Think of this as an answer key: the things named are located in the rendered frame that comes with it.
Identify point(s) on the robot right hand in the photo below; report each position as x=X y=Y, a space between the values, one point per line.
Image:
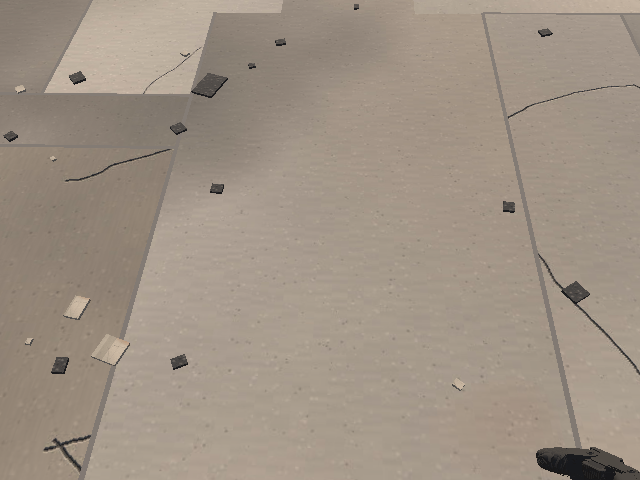
x=585 y=464

